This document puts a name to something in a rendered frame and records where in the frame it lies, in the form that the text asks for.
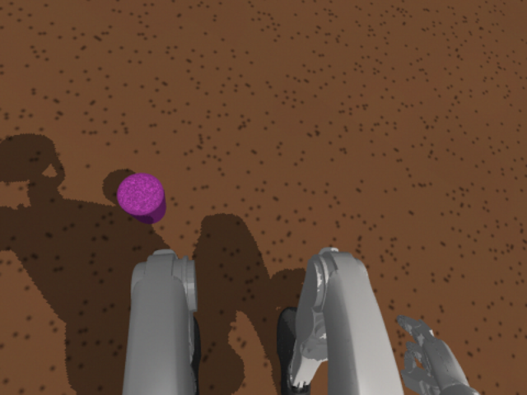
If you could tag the right robot foot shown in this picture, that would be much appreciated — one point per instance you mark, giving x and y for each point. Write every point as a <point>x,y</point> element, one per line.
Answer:
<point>286,338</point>

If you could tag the right robot hand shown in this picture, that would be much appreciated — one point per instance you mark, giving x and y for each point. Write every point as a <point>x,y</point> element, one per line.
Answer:
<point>440,367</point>

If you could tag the cup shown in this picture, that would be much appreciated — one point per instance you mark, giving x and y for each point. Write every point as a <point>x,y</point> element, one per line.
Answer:
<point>142,196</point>

